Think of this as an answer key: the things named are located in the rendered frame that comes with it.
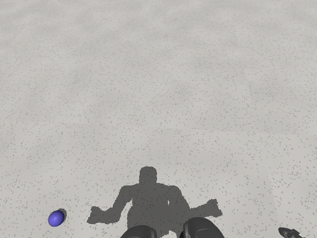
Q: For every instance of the right robot hand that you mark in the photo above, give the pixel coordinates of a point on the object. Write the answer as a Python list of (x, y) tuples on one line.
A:
[(288, 233)]

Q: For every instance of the ball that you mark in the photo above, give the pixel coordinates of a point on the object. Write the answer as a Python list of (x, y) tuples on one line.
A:
[(56, 218)]

